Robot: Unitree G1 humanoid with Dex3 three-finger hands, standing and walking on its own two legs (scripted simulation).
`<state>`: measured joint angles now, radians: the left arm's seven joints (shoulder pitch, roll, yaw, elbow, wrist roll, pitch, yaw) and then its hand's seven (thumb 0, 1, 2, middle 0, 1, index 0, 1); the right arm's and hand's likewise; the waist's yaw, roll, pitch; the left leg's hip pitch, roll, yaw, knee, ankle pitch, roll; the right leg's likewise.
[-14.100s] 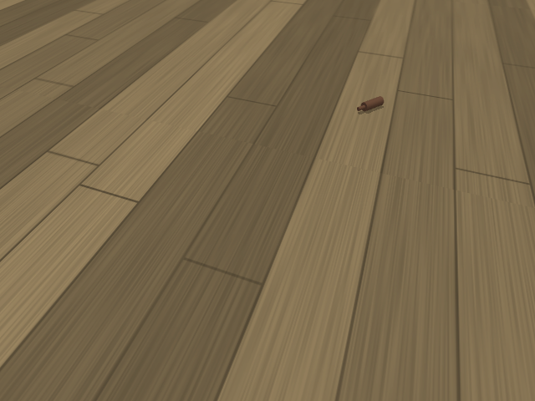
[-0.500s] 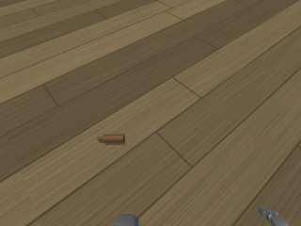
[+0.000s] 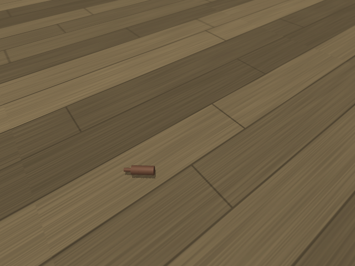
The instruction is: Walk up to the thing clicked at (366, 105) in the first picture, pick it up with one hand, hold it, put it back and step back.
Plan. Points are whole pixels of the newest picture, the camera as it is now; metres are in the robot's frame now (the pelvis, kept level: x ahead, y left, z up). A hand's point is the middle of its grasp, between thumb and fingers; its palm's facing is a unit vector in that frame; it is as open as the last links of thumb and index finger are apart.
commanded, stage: walk up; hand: left
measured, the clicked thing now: (139, 170) +0.81 +0.30 -0.73
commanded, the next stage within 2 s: stand in 0.44 s
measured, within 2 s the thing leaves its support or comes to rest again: neither
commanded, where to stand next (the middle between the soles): +0.43 +0.02 m, yaw -2 degrees
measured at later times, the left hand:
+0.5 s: hand out of the picture +0.09 +0.27 -0.14, palm faces +0.02 -0.93 -0.36, open 7.3 cm
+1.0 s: hand out of the picture +0.09 +0.25 -0.14, palm faces -0.03 -0.94 -0.34, open 7.3 cm
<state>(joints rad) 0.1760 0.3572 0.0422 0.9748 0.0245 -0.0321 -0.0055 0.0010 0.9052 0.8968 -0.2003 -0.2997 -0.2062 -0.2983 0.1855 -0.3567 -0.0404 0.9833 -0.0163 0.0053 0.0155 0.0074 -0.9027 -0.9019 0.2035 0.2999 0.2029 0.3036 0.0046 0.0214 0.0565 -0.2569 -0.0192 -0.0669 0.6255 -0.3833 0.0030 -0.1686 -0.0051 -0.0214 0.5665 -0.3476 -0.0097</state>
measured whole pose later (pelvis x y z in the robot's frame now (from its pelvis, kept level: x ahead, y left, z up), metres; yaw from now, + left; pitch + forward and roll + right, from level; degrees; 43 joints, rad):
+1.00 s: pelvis +0.00 +0.00 +0.02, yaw -1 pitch -2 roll +0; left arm 0.09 0.35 0.00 1.15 0.01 -0.01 -0.01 0.00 0.91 0.90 -0.20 -0.30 -0.20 -0.30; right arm 0.09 -0.35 0.00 1.15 -0.01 -0.01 0.00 0.01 -0.90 -0.90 0.20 0.30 0.20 0.30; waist -0.01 0.00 0.06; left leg -0.12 0.00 -0.05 0.31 -0.15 -0.01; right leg -0.05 -0.01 -0.01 0.30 -0.21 0.00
